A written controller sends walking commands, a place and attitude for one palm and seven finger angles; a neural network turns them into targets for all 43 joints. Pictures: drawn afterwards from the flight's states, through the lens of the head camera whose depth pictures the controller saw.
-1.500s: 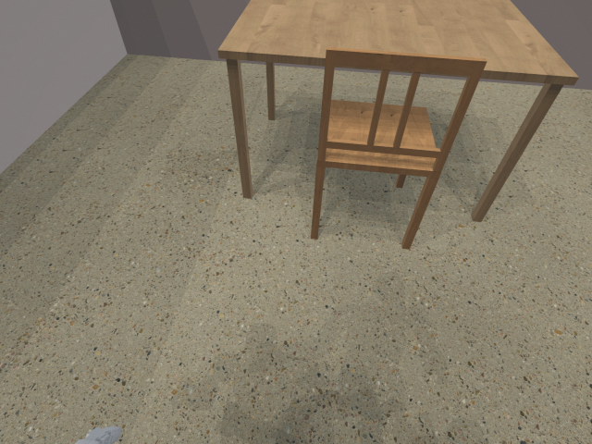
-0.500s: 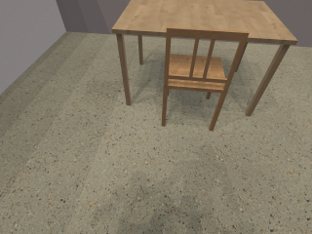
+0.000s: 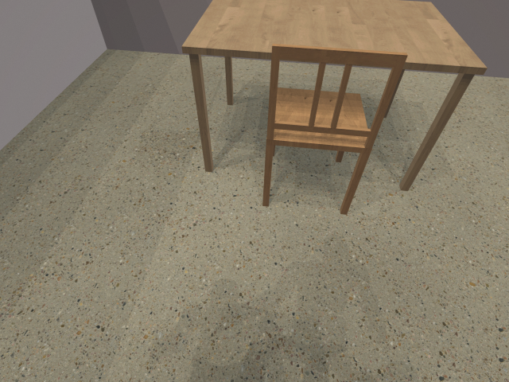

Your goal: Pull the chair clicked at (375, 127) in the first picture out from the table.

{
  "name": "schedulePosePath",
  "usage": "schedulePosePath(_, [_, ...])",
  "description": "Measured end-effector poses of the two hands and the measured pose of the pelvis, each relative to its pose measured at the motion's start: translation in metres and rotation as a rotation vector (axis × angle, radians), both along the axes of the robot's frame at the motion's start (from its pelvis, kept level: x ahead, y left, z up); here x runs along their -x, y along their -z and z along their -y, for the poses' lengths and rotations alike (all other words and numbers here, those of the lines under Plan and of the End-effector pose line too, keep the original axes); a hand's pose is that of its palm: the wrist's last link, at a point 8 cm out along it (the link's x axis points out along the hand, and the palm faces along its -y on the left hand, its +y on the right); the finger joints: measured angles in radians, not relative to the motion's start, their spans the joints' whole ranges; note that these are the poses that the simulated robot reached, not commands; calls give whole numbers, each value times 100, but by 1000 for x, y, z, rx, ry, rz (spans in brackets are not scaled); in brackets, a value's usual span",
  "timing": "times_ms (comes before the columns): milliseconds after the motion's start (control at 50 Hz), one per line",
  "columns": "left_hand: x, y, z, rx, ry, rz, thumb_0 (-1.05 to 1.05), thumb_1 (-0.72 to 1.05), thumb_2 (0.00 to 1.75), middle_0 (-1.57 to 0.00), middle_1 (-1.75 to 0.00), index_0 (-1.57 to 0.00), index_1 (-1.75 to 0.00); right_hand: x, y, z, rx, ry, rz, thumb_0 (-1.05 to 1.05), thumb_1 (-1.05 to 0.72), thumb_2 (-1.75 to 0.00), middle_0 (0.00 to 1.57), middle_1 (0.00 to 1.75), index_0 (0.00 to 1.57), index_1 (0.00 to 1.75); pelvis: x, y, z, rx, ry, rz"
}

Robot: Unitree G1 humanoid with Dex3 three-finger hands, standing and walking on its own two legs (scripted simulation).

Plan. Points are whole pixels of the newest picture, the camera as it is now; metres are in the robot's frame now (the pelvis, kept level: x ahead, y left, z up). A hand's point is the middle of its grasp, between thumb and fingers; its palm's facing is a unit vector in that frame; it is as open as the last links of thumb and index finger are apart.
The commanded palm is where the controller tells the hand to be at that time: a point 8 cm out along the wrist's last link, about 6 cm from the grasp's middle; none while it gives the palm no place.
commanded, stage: walk to a spot facing it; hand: left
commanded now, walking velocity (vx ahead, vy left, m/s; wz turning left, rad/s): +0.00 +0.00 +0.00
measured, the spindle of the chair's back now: (316, 95) +1.09 -0.17 -0.12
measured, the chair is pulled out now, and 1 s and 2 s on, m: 0.00 0.00 0.00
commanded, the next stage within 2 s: none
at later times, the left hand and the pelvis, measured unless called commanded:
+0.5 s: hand out of the picture +0.05 +0.17 -0.18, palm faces -0.15 -0.95 -0.28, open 7.3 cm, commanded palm none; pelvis -0.02 -0.03 -0.02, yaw -11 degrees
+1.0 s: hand out of the picture +0.13 +0.20 -0.19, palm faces -0.34 -0.92 -0.19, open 7.3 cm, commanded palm none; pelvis +0.06 +0.01 -0.01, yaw -27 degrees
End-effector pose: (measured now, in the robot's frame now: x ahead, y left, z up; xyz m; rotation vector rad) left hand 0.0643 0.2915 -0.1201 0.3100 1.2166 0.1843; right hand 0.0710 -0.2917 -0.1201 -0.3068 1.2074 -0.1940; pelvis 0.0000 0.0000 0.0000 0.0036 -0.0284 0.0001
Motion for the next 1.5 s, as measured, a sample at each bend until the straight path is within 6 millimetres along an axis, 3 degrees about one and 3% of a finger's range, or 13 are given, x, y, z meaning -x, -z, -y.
schedulePosePath(220, [2, 6, 5, 1, 15, -33, 0, 91, 89, -20, -30, -20, -30, 4, 5, -7, -12, 45, 29, 1, -90, -90, 20, 30, 20, 30, 4, 4, 0, -4, 55, -5])
schedulePosePath(340, [6, 20, 29, 35, 64, -78, 0, 91, 89, -20, -30, -20, -30, 33, 23, -17, -65, 124, 23, 1, -90, -90, 20, 30, 20, 30, 12, 14, 6, -31, 125, -3])
schedulePosePath(480, [12, 26, 69, 47, 111, -80, 0, 91, 89, -20, -30, -20, -30, 71, 51, -7, -128, 224, -25, 1, -90, -90, 20, 30, 20, 30, 21, 26, 26, -24, 189, 4])
schedulePosePath(660, [21, 8, 93, 93, 144, -115, 0, 91, 89, -20, -30, -21, -30, 83, 21, 5, -124, 285, 2, 1, -91, -90, 20, 30, 20, 30, 16, 2, 33, -37, 273, -41])
schedulePosePath(840, [-9, 9, 75, 100, 202, -139, 0, 91, 89, -20, -30, -21, -30, 50, 3, 2, -76, 343, 96, 1, -91, -90, 19, 30, 19, 30, -15, -2, 16, -22, 366, -70])
schedulePosePath(920, [-36, 17, 58, 106, 228, -152, 1, 91, 89, -20, -30, -21, -30, 22, -4, -14, -57, 360, 152, 1, -91, -90, 19, 30, 19, 30, -38, 1, 1, -10, 414, -75])
schedulePosePath(1000, [-80, 36, 41, 113, 282, -168, 1, 91, 89, -20, -30, -21, -30, 4, -6, -33, -19, 406, 217, 1, -91, -90, 19, 30, 20, 30, -64, 13, -14, 8, 472, -71])
schedulePosePath(1080, [-147, 34, 45, 124, 386, -139, 1, 91, 89, -20, -30, -20, -30, 21, -13, -58, -19, 502, 179, 1, -90, -90, 20, 30, 20, 30, -91, 4, -16, 23, 538, -48])
schedulePosePath(1160, [-218, 30, 67, 142, 474, -70, 1, 91, 89, -19, -30, -20, -30, 52, -11, -86, -33, 623, 66, 1, -90, -90, 20, 30, 20, 30, -118, 0, -12, 35, 595, -41])
schedulePosePath(1260, [-289, 31, 116, 166, 579, -31, 1, 92, 89, -19, -30, -20, -30, 90, -1, -128, -88, 777, -111, 1, -90, -90, 20, 30, 20, 30, -151, 4, 0, 33, 664, -42])
schedulePosePath(1340, [-333, 37, 173, 198, 679, -39, 1, 92, 89, -19, -30, -20, -30, 107, 3, -163, -159, 886, -247, 1, -91, -90, 19, 30, 20, 30, -176, 10, 17, 30, 714, -48])
schedulePosePath(1440, [-382, 49, 263, 246, 822, -36, 1, 92, 89, -19, -30, -20, -30, 108, 5, -191, -260, 1012, -383, 1, -91, -90, 19, 30, 20, 30, -207, 22, 49, 25, 778, -55])
schedulePosePath(1500, [-407, 55, 313, 269, 886, -2, 1, 92, 89, -19, -30, -20, -30, 99, 12, -188, -308, 1081, -425, 1, -90, -90, 20, 30, 20, 30, -228, 33, 79, 7, 818, -39])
